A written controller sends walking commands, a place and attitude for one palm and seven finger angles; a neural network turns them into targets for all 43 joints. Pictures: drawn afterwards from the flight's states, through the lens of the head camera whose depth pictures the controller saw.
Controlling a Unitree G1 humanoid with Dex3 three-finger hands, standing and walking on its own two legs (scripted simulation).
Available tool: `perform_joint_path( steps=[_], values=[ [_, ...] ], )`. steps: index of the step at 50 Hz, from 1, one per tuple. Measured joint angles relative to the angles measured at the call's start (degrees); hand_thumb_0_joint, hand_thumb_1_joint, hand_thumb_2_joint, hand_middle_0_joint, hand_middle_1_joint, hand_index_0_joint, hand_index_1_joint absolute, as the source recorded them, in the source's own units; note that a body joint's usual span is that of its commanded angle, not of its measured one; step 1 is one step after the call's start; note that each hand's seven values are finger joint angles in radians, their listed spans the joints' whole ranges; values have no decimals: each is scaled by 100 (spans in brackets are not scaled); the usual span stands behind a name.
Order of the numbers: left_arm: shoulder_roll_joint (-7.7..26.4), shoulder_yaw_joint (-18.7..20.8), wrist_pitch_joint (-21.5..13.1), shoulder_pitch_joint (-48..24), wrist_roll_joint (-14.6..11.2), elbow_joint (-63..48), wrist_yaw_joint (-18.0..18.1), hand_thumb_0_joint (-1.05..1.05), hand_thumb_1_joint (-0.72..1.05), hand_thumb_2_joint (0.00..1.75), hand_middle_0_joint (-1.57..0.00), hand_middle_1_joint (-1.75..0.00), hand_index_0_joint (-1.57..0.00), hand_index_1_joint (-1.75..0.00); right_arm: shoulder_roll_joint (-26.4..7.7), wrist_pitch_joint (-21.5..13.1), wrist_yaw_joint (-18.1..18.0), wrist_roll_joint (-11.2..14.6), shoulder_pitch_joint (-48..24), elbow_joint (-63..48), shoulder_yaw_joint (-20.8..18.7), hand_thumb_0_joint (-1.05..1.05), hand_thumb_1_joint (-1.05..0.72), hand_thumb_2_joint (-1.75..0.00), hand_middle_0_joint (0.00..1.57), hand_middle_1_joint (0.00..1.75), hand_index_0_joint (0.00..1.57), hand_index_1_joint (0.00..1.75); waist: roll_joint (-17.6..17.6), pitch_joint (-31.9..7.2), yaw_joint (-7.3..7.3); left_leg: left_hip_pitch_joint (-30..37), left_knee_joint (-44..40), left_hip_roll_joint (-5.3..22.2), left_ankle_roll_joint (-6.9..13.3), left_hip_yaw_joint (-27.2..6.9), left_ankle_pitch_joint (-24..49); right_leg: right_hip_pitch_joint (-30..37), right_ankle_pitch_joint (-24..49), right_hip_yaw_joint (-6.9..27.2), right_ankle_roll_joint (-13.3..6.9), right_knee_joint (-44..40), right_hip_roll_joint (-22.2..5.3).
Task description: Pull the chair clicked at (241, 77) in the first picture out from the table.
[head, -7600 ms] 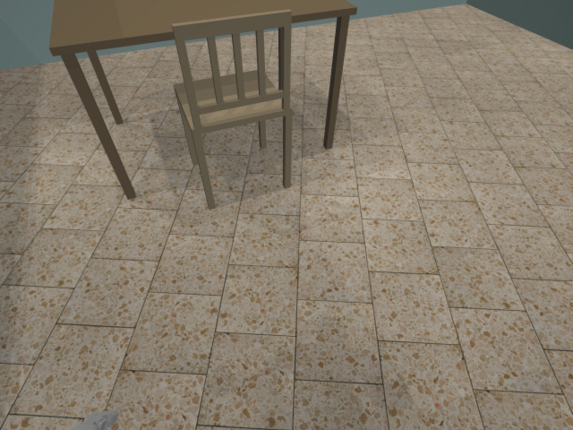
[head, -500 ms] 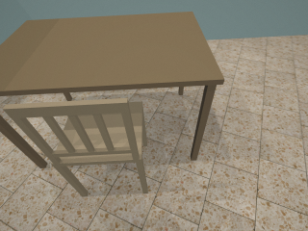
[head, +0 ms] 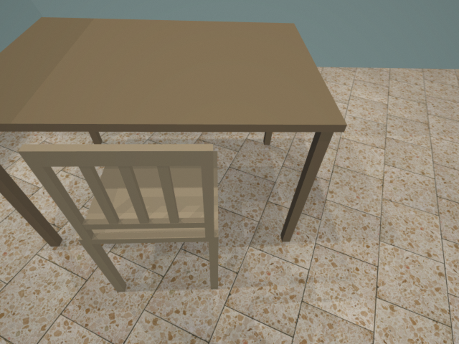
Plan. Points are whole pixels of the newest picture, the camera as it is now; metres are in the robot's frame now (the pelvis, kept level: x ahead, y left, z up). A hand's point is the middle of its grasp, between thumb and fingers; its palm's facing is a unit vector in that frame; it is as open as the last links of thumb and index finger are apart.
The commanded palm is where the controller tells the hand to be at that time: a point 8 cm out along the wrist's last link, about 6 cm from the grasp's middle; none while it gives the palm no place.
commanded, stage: come to a stop and stand still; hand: left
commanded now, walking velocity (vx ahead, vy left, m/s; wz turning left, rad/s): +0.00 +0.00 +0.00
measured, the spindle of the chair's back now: (135, 195) +0.47 +0.28 -0.11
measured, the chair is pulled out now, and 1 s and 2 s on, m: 0.00 0.00 0.00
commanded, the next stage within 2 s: look again from close up in 0.12 s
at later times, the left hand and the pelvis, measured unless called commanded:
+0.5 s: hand out of the picture +0.00 +0.16 -0.17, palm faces +0.03 -0.97 -0.23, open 7.3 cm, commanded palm none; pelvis +0.01 -0.01 -0.01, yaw +0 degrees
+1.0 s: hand out of the picture +0.00 +0.13 -0.17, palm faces +0.03 -0.98 -0.21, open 7.3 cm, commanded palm none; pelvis +0.00 -0.05 +0.00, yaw +0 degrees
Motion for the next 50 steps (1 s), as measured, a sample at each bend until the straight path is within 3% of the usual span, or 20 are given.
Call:
perform_joint_path(
  steps=[11,17,27,50],
  values=[
    [-106,-5,-41,-20,-12,35,34,1,92,90,-20,-30,-20,-30,128,-47,-25,12,128,110,13,0,-91,-90,20,30,20,30,44,80,-62,53,-17,39,-31,-3,-36,36,-54,-8,-28,14,38],
    [-125,-107,-187,59,13,-116,80,1,91,90,-20,-30,-20,-30,-4,-114,43,-16,201,-293,37,0,-90,-90,20,30,20,30,218,89,-112,-318,554,76,-43,-8,-302,-291,-261,-7,-74,481,51],
    [-88,-95,-134,113,-15,-214,19,1,91,90,-20,-30,-20,-30,-176,-82,39,-24,224,-372,99,1,-91,-90,20,30,20,30,436,-53,-117,-112,515,97,-115,32,-343,-242,-447,39,-140,731,73],
    [-42,-52,-180,-45,-30,-212,-26,1,93,90,-20,-30,-20,-30,-187,-17,47,-29,157,-46,100,0,-91,-90,20,30,20,30,300,147,-133,-114,195,370,-403,-108,-84,-220,-264,-144,-428,438,338]
  ],
)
